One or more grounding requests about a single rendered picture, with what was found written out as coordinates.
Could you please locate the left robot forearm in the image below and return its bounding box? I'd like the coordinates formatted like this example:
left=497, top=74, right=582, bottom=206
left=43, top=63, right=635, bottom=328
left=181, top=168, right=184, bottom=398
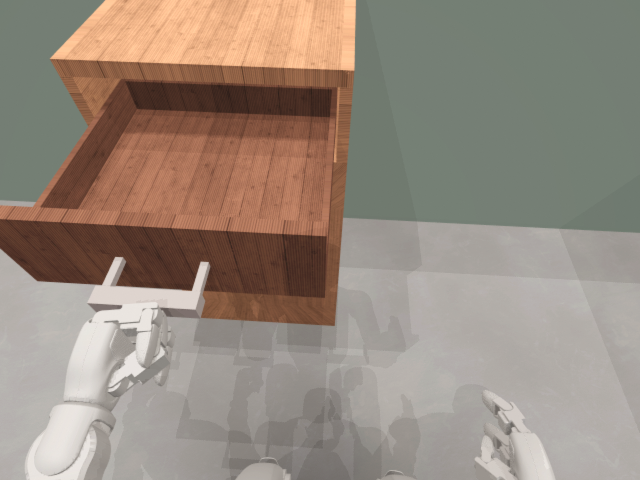
left=25, top=401, right=116, bottom=480

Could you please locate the handle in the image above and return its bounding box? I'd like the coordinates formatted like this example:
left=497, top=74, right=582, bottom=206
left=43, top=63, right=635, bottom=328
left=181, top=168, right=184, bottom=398
left=87, top=257, right=210, bottom=319

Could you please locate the drawer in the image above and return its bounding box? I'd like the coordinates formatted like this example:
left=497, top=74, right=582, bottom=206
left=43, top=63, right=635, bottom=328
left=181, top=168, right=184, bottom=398
left=0, top=79, right=338, bottom=298

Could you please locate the right robot hand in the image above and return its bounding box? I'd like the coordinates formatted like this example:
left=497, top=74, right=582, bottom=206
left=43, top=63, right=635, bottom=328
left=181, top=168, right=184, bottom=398
left=475, top=390, right=556, bottom=480

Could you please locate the left robot hand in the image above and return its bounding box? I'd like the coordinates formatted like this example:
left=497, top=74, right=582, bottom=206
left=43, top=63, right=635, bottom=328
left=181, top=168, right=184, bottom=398
left=63, top=302, right=176, bottom=412

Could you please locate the robot left shin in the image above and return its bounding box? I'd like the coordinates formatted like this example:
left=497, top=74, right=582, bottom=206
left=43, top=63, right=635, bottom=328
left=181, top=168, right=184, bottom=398
left=259, top=458, right=279, bottom=466

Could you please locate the cabinet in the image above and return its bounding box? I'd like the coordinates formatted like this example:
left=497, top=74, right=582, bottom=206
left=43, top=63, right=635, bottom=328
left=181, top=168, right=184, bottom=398
left=50, top=0, right=356, bottom=326

